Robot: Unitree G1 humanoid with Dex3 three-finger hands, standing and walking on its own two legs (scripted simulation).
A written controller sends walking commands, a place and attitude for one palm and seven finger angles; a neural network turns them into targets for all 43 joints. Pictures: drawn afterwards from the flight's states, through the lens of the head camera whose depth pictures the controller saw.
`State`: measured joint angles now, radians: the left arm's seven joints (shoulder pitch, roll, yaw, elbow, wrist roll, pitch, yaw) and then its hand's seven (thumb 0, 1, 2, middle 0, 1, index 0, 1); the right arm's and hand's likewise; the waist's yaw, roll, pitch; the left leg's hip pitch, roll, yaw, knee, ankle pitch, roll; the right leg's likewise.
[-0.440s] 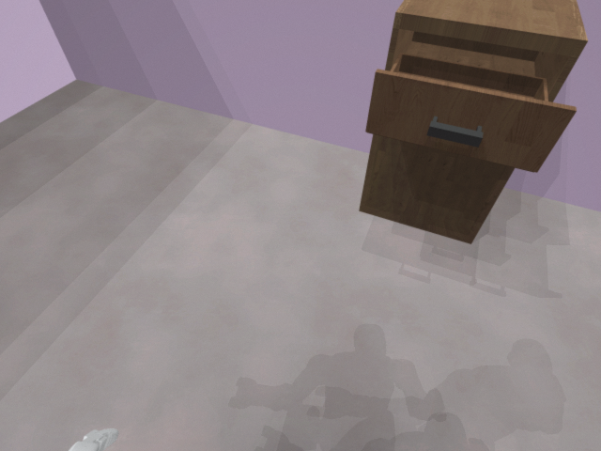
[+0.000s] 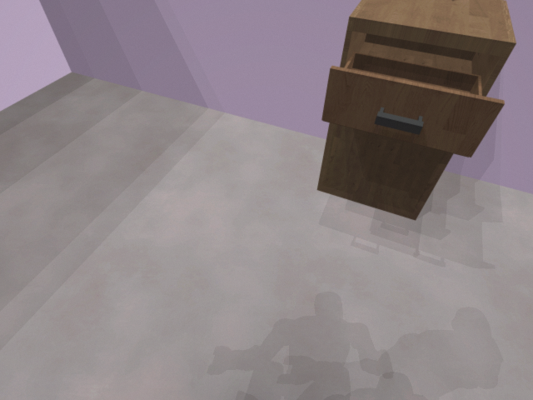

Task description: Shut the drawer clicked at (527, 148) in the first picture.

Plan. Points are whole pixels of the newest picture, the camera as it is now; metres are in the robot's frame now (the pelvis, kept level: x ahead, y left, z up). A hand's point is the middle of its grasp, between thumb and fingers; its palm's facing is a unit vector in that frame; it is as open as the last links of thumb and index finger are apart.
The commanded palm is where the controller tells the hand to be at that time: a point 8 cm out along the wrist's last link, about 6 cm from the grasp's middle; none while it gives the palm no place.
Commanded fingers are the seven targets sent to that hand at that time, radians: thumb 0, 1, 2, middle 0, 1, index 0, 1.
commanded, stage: stand and wait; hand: left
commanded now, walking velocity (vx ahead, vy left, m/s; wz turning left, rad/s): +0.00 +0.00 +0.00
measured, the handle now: (399, 118) +0.87 -0.33 -0.05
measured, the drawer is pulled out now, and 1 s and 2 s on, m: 0.30 0.30 0.30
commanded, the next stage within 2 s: look at it before walking up in 0.50 s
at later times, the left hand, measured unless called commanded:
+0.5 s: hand out of the picture +0.07 +0.24 -0.15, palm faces -0.02 -0.94 -0.34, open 7.4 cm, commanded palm none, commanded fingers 0.00 0.90 0.90 -0.20 -0.30 -0.20 -0.30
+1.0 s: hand out of the picture +0.06 +0.25 -0.15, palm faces -0.02 -0.94 -0.34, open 7.4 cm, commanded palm none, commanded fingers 0.00 0.90 0.90 -0.20 -0.30 -0.20 -0.30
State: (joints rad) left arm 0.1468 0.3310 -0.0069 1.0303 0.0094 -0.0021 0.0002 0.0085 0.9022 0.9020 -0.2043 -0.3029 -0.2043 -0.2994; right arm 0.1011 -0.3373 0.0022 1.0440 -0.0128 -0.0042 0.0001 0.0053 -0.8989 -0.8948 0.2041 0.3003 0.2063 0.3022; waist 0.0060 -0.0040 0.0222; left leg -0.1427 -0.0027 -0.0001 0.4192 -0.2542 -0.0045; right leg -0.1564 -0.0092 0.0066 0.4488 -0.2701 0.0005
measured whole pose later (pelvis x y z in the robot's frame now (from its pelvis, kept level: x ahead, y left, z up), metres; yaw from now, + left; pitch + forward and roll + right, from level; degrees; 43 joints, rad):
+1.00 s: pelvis -0.01 +0.00 +0.00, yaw +0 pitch -1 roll +0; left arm 0.14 0.34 0.00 1.09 0.01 -0.01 0.00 0.01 0.90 0.90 -0.20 -0.30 -0.20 -0.30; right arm 0.12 -0.34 0.01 1.11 -0.01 -0.01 0.00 0.00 -0.90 -0.89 0.20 0.30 0.21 0.30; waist 0.00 0.00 0.03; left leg -0.12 0.00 0.00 0.35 -0.21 -0.01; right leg -0.14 0.00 0.01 0.38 -0.22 0.00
